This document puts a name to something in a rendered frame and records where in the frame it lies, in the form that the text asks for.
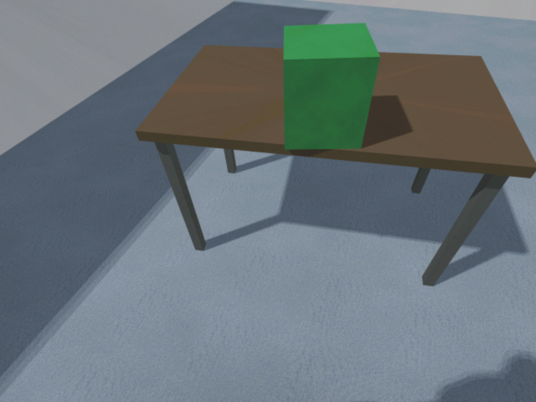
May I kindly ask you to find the table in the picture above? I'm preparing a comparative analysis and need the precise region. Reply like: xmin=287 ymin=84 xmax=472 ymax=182
xmin=135 ymin=45 xmax=536 ymax=286

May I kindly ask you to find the carton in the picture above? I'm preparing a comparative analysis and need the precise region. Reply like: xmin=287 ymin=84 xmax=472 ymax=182
xmin=283 ymin=23 xmax=380 ymax=150

